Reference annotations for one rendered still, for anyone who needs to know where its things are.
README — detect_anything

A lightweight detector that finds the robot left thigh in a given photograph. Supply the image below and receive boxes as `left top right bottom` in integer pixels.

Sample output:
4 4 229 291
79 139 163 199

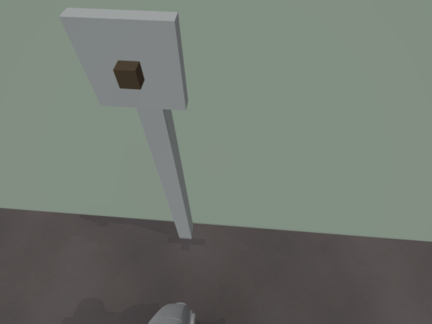
148 304 196 324

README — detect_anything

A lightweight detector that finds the button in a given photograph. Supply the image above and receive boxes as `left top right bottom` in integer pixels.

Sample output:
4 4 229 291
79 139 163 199
113 60 144 90

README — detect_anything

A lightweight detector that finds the panel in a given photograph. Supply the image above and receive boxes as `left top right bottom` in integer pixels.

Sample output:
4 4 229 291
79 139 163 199
59 7 194 239

